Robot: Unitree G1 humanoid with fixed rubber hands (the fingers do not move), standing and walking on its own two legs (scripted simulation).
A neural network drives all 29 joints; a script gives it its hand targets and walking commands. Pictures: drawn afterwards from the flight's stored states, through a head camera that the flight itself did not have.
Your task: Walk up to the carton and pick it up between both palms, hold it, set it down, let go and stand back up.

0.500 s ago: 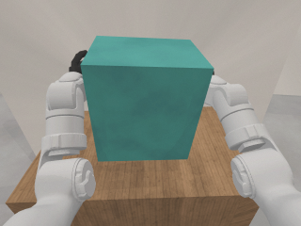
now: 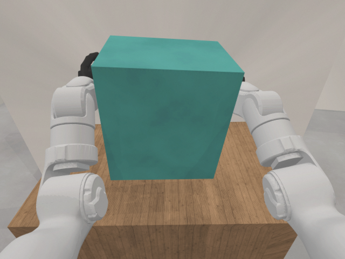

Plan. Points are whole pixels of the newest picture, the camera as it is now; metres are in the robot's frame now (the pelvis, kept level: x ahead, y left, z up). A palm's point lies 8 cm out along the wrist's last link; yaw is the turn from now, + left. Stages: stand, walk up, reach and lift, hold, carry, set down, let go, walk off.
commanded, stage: hold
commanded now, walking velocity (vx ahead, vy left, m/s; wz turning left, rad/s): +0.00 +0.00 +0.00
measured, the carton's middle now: (164, 110) +0.35 +0.01 +0.26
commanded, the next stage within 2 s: set down in 1.14 s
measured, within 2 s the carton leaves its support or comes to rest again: neither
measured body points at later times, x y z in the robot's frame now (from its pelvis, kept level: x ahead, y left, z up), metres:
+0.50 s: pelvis +0.00 +0.01 +0.00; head -0.09 +0.01 +0.44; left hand +0.39 +0.16 +0.31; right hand +0.39 -0.15 +0.29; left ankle -0.02 +0.15 -0.75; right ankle +0.05 -0.13 -0.75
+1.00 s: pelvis +0.01 +0.00 +0.00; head -0.08 +0.01 +0.44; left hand +0.39 +0.17 +0.30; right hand +0.39 -0.15 +0.28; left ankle -0.02 +0.15 -0.75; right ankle +0.05 -0.13 -0.75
